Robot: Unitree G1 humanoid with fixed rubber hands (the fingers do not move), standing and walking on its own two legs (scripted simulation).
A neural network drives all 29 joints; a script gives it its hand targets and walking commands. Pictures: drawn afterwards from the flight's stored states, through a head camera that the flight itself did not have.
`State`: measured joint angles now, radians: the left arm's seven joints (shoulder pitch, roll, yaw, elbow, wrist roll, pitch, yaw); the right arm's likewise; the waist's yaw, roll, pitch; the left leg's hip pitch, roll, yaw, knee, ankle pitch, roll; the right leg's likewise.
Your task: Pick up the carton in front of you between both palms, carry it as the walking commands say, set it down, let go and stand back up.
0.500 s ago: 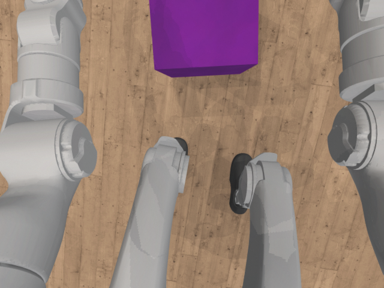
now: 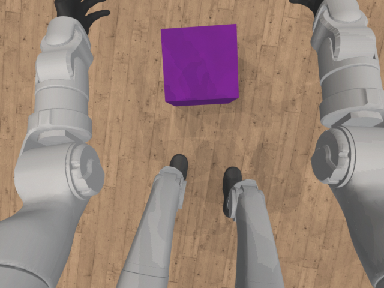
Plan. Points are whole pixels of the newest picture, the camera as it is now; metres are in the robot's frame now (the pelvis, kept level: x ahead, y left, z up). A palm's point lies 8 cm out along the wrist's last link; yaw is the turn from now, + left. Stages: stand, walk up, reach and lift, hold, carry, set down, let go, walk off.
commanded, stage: let go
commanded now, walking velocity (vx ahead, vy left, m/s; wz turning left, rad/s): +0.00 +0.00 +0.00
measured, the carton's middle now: (200, 72) +0.53 +0.07 -0.50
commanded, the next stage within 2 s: stand in 1.42 s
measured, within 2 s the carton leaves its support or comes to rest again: neither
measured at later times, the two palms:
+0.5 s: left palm (18, 107) +0.36 +0.27 +0.01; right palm (378, 108) +0.42 -0.16 +0.00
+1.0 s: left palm (3, 228) +0.24 +0.22 +0.08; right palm out of the picture +0.27 -0.24 +0.08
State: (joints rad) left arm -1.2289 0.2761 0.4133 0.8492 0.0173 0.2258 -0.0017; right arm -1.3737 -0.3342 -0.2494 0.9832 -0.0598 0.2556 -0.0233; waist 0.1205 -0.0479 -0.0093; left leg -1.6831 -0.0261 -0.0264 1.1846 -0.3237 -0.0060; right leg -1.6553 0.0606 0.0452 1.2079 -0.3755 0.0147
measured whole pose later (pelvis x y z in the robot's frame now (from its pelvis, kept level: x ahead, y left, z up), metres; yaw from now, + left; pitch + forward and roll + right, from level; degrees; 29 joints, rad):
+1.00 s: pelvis +0.10 -0.01 +0.15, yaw +2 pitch +1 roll +1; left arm 0.23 0.21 0.04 0.44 0.00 0.06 -0.08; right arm 0.21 -0.21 -0.05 0.46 -0.01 0.05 0.04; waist 0.02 0.00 0.04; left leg -0.22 -0.02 -0.06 0.43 -0.24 -0.01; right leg -0.18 0.03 0.04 0.45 -0.29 -0.02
